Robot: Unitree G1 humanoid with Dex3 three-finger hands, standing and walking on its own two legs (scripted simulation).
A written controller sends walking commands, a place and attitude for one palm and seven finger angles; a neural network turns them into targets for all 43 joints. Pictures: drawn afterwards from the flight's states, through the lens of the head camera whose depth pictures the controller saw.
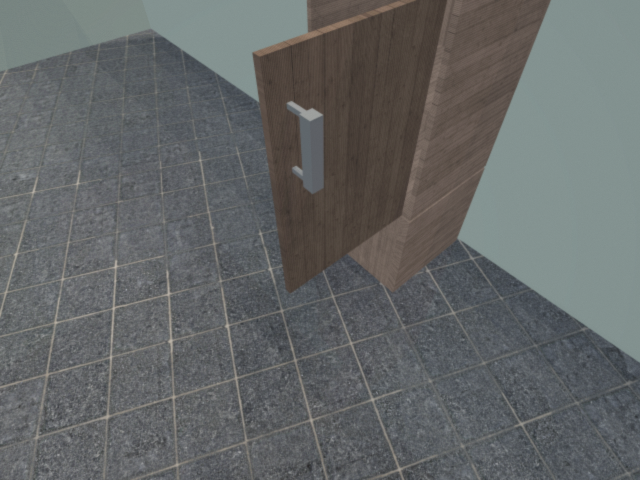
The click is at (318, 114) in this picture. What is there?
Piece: cupboard door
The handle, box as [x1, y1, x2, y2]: [287, 101, 323, 193]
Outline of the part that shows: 290,101 287,103 287,108 299,116 302,155 302,169 301,170 295,166 292,168 292,171 303,180 303,186 313,193 323,187 322,114 312,108 305,110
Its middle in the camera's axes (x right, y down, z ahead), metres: -0.03 -0.15 +0.64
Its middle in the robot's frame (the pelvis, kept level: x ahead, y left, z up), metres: +0.60 +0.07 +0.09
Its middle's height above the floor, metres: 0.87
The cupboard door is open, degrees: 90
